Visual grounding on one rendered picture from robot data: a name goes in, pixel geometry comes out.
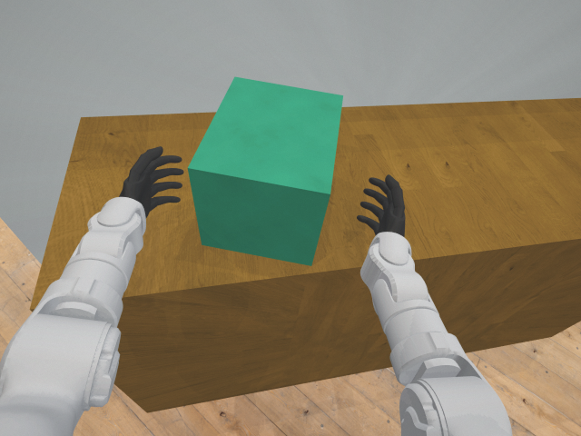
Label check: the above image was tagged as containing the robot left hand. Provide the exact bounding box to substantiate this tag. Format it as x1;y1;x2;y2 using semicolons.
119;146;184;218

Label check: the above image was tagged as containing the robot right hand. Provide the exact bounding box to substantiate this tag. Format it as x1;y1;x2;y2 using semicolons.
357;174;405;237

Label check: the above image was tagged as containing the robot right upper arm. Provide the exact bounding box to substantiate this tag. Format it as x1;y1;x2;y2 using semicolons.
399;376;511;436

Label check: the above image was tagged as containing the carton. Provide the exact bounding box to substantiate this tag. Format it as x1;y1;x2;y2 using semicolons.
188;77;343;266

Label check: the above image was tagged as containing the left robot forearm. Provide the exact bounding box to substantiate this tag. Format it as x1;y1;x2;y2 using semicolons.
0;197;146;396

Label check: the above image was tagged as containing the robot left upper arm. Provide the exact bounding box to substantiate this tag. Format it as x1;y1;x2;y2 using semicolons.
0;313;121;436

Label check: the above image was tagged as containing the pedestal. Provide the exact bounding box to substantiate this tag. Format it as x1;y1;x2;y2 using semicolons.
30;98;581;413

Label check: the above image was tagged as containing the right robot forearm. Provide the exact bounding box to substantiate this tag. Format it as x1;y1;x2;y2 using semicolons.
360;232;513;436

